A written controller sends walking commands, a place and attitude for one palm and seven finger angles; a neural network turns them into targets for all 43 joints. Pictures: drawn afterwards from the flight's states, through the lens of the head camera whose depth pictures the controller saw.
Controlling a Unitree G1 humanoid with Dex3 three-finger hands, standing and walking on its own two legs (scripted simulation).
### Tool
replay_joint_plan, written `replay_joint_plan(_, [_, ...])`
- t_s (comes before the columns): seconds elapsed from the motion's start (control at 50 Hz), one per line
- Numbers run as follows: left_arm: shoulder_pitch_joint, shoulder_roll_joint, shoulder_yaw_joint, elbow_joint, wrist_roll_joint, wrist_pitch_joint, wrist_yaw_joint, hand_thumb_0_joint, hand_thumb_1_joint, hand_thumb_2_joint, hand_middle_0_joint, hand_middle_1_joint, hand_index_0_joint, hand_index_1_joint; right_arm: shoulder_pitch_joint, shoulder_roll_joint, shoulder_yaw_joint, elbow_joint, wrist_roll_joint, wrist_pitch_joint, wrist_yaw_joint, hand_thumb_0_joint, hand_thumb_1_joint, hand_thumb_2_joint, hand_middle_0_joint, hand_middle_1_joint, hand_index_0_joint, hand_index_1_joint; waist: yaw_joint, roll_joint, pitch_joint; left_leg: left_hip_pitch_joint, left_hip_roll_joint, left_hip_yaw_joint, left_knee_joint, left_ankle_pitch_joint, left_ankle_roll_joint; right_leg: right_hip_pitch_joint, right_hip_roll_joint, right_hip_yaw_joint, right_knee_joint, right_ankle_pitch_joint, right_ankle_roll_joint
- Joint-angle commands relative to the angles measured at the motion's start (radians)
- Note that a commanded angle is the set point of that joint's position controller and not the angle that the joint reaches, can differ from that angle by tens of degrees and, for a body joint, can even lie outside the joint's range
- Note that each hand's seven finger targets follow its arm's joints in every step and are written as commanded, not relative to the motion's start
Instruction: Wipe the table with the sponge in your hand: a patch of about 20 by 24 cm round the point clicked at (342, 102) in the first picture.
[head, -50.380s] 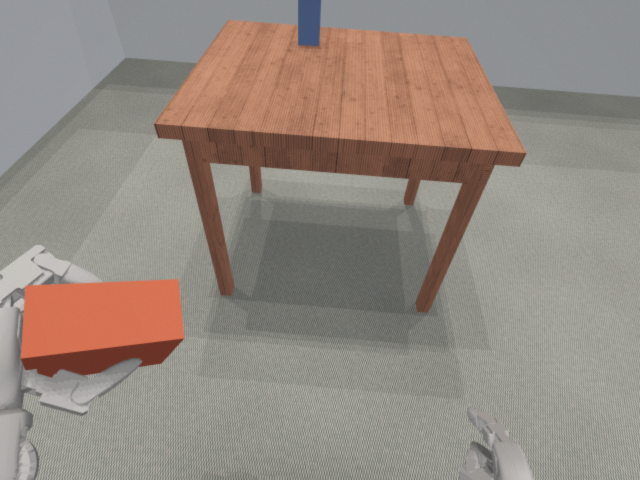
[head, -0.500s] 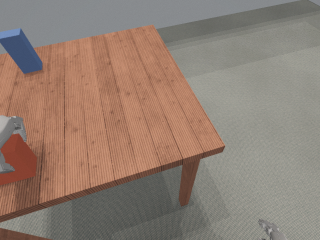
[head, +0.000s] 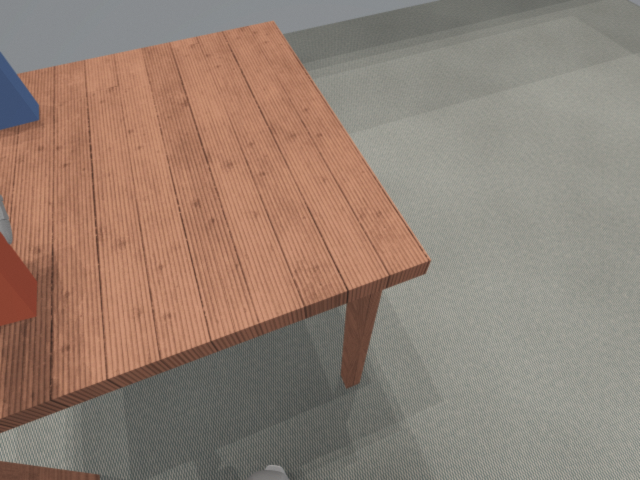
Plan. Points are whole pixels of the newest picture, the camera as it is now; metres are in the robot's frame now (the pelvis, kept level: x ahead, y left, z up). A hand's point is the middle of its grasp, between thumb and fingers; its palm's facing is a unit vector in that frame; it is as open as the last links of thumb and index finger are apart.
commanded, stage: wipe forward along the first lane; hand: left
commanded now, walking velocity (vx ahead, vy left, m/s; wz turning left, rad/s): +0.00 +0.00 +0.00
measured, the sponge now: out of the picture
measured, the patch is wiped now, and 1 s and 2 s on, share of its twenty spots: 0.00 0.15 0.40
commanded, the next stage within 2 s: slide across to the middle lane in 0.72 s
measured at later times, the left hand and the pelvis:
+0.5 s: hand out of the picture +0.39 +0.47 +0.09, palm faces -0.21 +0.02 -0.98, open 9.8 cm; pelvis +0.01 +0.01 -0.01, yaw -1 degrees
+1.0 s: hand out of the picture +0.43 +0.48 +0.09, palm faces -0.22 +0.06 -0.97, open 9.8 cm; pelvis +0.04 +0.03 -0.01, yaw -1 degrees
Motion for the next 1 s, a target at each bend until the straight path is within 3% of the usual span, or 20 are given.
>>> replay_joint_plan(0.0, [-0.319,0.375,0.079,-0.095,0.009,0.010,0.057,0.000,0.100,1.300,-1.200,-1.600,-1.200,-1.600,0.047,-0.176,-0.052,-0.083,0.000,-0.020,-0.014,0.000,-0.900,-0.900,0.200,0.300,0.200,0.300,-0.037,0.004,-0.220,0.066,-0.067,0.048,-0.096,-0.030,0.070,0.102,0.054,0.020,-0.108,-0.044,-0.060])
replay_joint_plan(0.04, [-0.355,0.376,0.054,-0.059,0.015,0.017,0.055,0.000,0.100,1.300,-1.200,-1.600,-1.200,-1.600,0.060,-0.177,-0.047,-0.077,0.003,-0.019,-0.016,0.000,-0.900,-0.900,0.200,0.300,0.200,0.300,-0.053,-0.030,-0.213,0.046,-0.065,0.047,-0.086,-0.056,0.074,0.091,0.056,0.018,-0.104,-0.062,-0.054])
replay_joint_plan(0.08, [-0.357,0.406,0.066,-0.043,0.019,0.022,0.049,0.000,0.100,1.300,-1.200,-1.600,-1.200,-1.600,0.066,-0.181,-0.045,-0.077,0.003,-0.016,-0.015,0.000,-0.900,-0.900,0.200,0.300,0.200,0.300,-0.049,-0.024,-0.224,0.037,-0.065,0.050,-0.077,-0.048,0.074,0.100,0.055,0.023,-0.103,-0.049,-0.054])
replay_joint_plan(0.1, [-0.368,0.427,0.076,-0.050,0.022,0.018,0.039,0.000,0.100,1.300,-1.200,-1.600,-1.200,-1.600,0.067,-0.184,-0.041,-0.078,0.002,-0.011,-0.018,0.000,-0.900,-0.900,0.200,0.300,0.200,0.300,-0.042,0.011,-0.243,0.046,-0.066,0.045,-0.083,-0.028,0.071,0.103,0.057,0.023,-0.098,-0.037,-0.061])
replay_joint_plan(0.16, [-0.400,0.393,0.031,-0.027,0.029,0.022,0.029,0.000,0.100,1.300,-1.200,-1.600,-1.200,-1.600,0.080,-0.181,-0.040,-0.076,0.005,-0.008,-0.020,0.000,-0.900,-0.900,0.200,0.300,0.200,0.300,-0.061,0.007,-0.220,0.039,-0.064,0.049,-0.072,-0.048,0.073,0.071,0.059,0.019,-0.098,-0.051,-0.056])
replay_joint_plan(0.2, [-0.418,0.439,0.055,-0.032,0.037,0.013,0.017,0.000,0.100,1.300,-1.200,-1.600,-1.200,-1.600,0.086,-0.188,-0.036,-0.071,0.001,-0.004,-0.024,0.000,-0.900,-0.900,0.200,0.300,0.200,0.300,-0.053,0.026,-0.242,0.054,-0.058,0.041,-0.072,-0.027,0.072,0.072,0.061,0.019,-0.090,-0.039,-0.063])
replay_joint_plan(0.24, [-0.420,0.410,0.030,-0.027,0.039,0.009,0.012,0.000,0.100,1.300,-1.200,-1.600,-1.200,-1.600,0.102,-0.183,-0.039,-0.076,0.001,0.002,-0.023,0.000,-0.900,-0.900,0.200,0.300,0.200,0.300,-0.057,0.014,-0.261,0.055,-0.060,0.040,-0.061,-0.010,0.072,0.065,0.066,0.013,-0.081,-0.024,-0.063])
replay_joint_plan(0.4, [-0.439,0.443,0.069,-0.042,0.025,-0.024,0.004,0.000,0.100,1.300,-1.200,-1.600,-1.200,-1.600,0.125,-0.189,-0.043,-0.071,0.000,0.031,-0.020,0.000,-0.900,-0.900,0.200,0.300,0.200,0.300,-0.055,0.025,-0.301,0.081,-0.052,0.039,-0.033,0.109,0.069,0.062,0.072,0.007,-0.051,0.080,-0.071])
replay_joint_plan(0.46, [-0.441,0.406,0.038,-0.025,0.034,-0.016,0.010,0.000,0.100,1.300,-1.200,-1.600,-1.200,-1.600,0.137,-0.187,-0.047,-0.069,0.000,0.040,-0.015,0.000,-0.900,-0.900,0.200,0.300,0.200,0.300,-0.068,0.024,-0.298,0.093,-0.051,0.039,-0.020,0.120,0.067,0.030,0.076,0.001,-0.050,0.081,-0.069])
replay_joint_plan(0.56, [-0.475,0.448,0.053,-0.010,0.039,-0.007,0.003,0.000,0.100,1.300,-1.200,-1.600,-1.200,-1.600,0.149,-0.195,-0.042,-0.063,-0.002,0.058,-0.014,0.000,-0.900,-0.900,0.200,0.300,0.200,0.300,-0.073,0.013,-0.303,0.090,-0.052,0.033,-0.014,0.152,0.066,0.031,0.075,-0.001,-0.044,0.101,-0.070])
replay_joint_plan(0.58, [-0.487,0.430,0.032,-0.007,0.040,-0.005,0.001,0.000,0.100,1.300,-1.200,-1.600,-1.200,-1.600,0.149,-0.193,-0.042,-0.065,-0.001,0.058,-0.013,0.000,-0.900,-0.900,0.200,0.300,0.200,0.300,-0.081,0.019,-0.298,0.095,-0.049,0.036,-0.012,0.153,0.068,0.024,0.076,0.000,-0.045,0.104,-0.069])
replay_joint_plan(0.6, [-0.488,0.452,0.060,-0.037,0.039,-0.019,-0.005,0.000,0.100,1.300,-1.200,-1.600,-1.200,-1.600,0.150,-0.193,-0.044,-0.064,-0.004,0.060,-0.014,0.000,-0.900,-0.900,0.200,0.300,0.200,0.300,-0.064,0.037,-0.332,0.123,-0.047,0.030,-0.012,0.207,0.064,0.041,0.075,-0.001,-0.034,0.138,-0.076])
replay_joint_plan(0.62, [-0.468,0.449,0.059,-0.018,0.047,-0.018,-0.004,0.000,0.100,1.300,-1.200,-1.600,-1.200,-1.600,0.158,-0.192,-0.046,-0.063,-0.006,0.067,-0.012,0.000,-0.900,-0.900,0.200,0.300,0.200,0.300,-0.064,0.046,-0.342,0.136,-0.049,0.032,-0.001,0.237,0.064,0.034,0.078,-0.003,-0.027,0.156,-0.077])
replay_joint_plan(0.7, [-0.498,0.417,0.033,-0.030,0.043,-0.019,-0.012,0.000,0.100,1.300,-1.200,-1.600,-1.200,-1.600,0.159,-0.189,-0.045,-0.069,-0.005,0.078,-0.010,0.000,-0.900,-0.900,0.200,0.300,0.200,0.300,-0.073,0.047,-0.331,0.151,-0.044,0.023,-0.002,0.276,0.059,0.018,0.078,-0.007,-0.030,0.170,-0.080])
replay_joint_plan(0.74, [-0.523,0.416,0.014,-0.015,0.048,-0.012,-0.015,0.000,0.100,1.300,-1.200,-1.600,-1.200,-1.600,0.167,-0.193,-0.044,-0.067,-0.006,0.084,-0.011,0.000,-0.900,-0.900,0.200,0.300,0.200,0.300,-0.088,0.039,-0.319,0.146,-0.043,0.024,0.006,0.259,0.060,-0.002,0.080,-0.010,-0.032,0.154,-0.075])
replay_joint_plan(0.76, [-0.511,0.443,0.037,-0.001,0.047,-0.010,-0.015,0.000,0.100,1.300,-1.200,-1.600,-1.200,-1.600,0.171,-0.197,-0.042,-0.066,-0.007,0.088,-0.011,0.000,-0.900,-0.900,0.200,0.300,0.200,0.300,-0.081,0.017,-0.322,0.131,-0.046,0.023,0.005,0.244,0.061,0.011,0.078,-0.008,-0.034,0.145,-0.075])
replay_joint_plan(0.78, [-0.519,0.429,0.022,-0.008,0.045,-0.011,-0.016,0.000,0.100,1.300,-1.200,-1.600,-1.200,-1.600,0.168,-0.193,-0.042,-0.071,-0.005,0.088,-0.011,0.000,-0.900,-0.900,0.200,0.300,0.200,0.300,-0.087,0.024,-0.319,0.127,-0.046,0.028,0.007,0.242,0.064,0.012,0.078,-0.006,-0.035,0.154,-0.074])
replay_joint_plan(0.82, [-0.515,0.418,0.032,-0.055,0.041,-0.032,-0.019,0.000,0.100,1.300,-1.200,-1.600,-1.200,-1.600,0.176,-0.187,-0.050,-0.070,-0.009,0.092,-0.012,0.000,-0.900,-0.900,0.200,0.300,0.200,0.300,-0.072,0.081,-0.376,0.197,-0.041,0.021,0.011,0.332,0.055,0.017,0.079,-0.010,-0.023,0.193,-0.082])
replay_joint_plan(0.9, [-0.516,0.353,0.015,-0.136,0.010,-0.044,-0.010,0.000,0.100,1.300,-1.200,-1.600,-1.200,-1.600,0.169,-0.172,-0.062,-0.074,-0.009,0.095,-0.010,0.000,-0.900,-0.900,0.200,0.300,0.200,0.300,-0.073,0.087,-0.419,0.266,-0.031,0.011,0.007,0.431,0.044,0.032,0.083,-0.014,-0.034,0.234,-0.084])
replay_joint_plan(0.98, [-0.543,0.307,-0.017,-0.123,-0.026,-0.016,0.006,0.000,0.100,1.300,-1.200,-1.600,-1.200,-1.600,0.164,-0.172,-0.063,-0.061,-0.002,0.091,-0.011,0.000,-0.900,-0.900,0.200,0.300,0.200,0.300,-0.097,0.044,-0.356,0.245,-0.035,0.015,-0.022,0.318,0.052,0.036,0.077,-0.017,-0.067,0.176,-0.076])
